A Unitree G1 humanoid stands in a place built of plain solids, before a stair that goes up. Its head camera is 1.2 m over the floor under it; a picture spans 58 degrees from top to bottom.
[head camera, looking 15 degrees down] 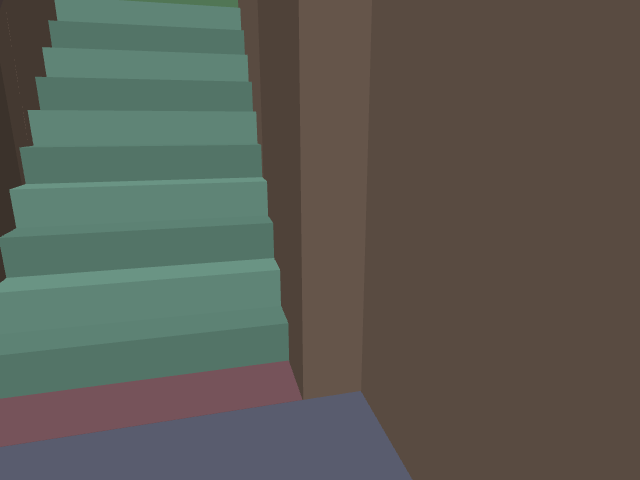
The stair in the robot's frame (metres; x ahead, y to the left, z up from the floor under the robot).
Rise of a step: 0.21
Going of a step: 0.23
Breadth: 1.40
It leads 14 degrees to the left of straight ahead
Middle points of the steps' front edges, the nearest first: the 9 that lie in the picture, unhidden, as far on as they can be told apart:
1.86 0.84 0.22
2.08 0.90 0.43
2.30 0.95 0.64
2.51 1.01 0.86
2.73 1.06 1.07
2.95 1.12 1.28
3.17 1.18 1.50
3.39 1.23 1.71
3.61 1.29 1.93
